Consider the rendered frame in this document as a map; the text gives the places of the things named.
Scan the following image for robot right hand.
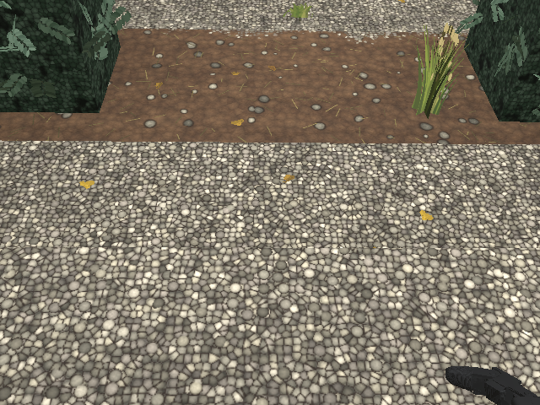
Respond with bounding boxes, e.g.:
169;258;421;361
445;366;540;405

